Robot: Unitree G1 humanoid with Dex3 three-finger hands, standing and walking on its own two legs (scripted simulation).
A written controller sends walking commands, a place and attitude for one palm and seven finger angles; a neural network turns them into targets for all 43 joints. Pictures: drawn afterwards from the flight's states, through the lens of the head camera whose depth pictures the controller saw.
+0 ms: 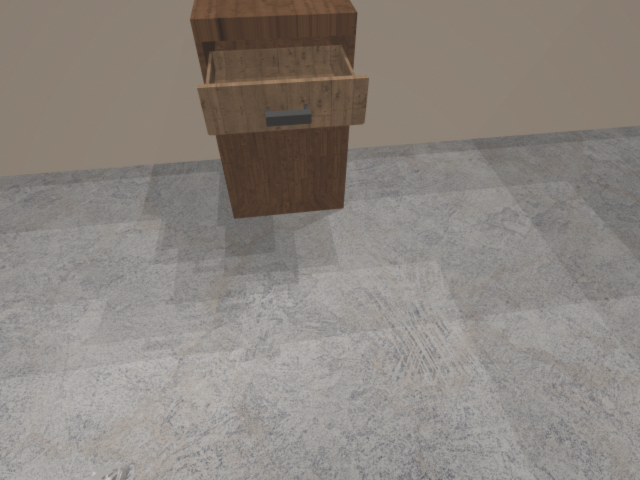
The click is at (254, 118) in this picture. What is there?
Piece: drawer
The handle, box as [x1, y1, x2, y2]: [265, 104, 311, 126]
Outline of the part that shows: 310,110 307,108 306,104 304,104 304,108 300,110 270,112 269,107 266,107 266,123 267,126 311,123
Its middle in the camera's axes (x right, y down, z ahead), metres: -0.09 -0.34 +1.06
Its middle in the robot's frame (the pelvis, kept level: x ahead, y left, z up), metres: +1.01 +0.15 -0.07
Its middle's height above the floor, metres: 0.70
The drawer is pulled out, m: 0.30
